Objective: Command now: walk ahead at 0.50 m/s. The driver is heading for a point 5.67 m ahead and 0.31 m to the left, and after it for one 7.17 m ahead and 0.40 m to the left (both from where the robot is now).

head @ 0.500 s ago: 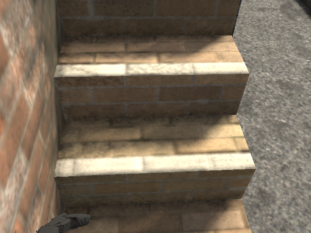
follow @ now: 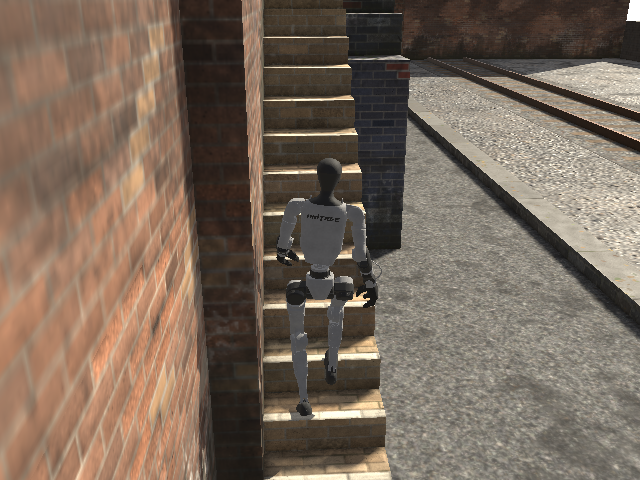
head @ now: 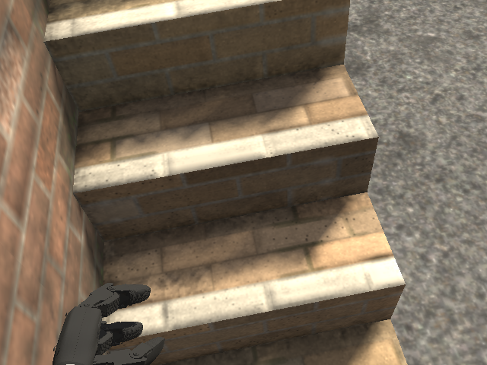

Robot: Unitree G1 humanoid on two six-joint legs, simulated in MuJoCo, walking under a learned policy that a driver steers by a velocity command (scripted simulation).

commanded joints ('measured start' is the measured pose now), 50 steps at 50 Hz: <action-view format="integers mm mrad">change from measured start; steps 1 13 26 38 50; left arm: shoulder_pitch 66 778 1069 11 237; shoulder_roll -43 128 242 259 160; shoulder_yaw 39 100 151 80 98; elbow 5 58 140 -103 59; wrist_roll -25 -65 -36 -74 -35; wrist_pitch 47 132 242 17 15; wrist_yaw -10 14 11 41 -71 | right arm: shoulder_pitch -6 -200 -878 -572 -49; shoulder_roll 67 -167 -59 -269 -141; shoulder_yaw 27 24 72 -69 -24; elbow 38 -49 -435 -468 -108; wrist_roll -36 33 -89 -10 -2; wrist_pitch -43 -121 -91 -7 -90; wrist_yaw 5 40 -59 0 -19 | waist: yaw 69 528 632 87 215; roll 25 -119 -53 39 121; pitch -95 -673 -166 148 129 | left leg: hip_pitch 90 -168 -471 -456 -77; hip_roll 186 -40 116 18 261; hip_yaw -175 -135 -157 -292 -563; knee -590 429 -295 996 -762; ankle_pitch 510 -703 -102 83 -484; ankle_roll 133 54 -26 -94 134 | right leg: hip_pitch -25 819 414 48 32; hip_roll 154 -16 52 -586 0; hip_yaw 28 383 -21 914 161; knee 978 -18 900 -1054 174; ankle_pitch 176 214 625 -127 688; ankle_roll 44 -121 149 -219 1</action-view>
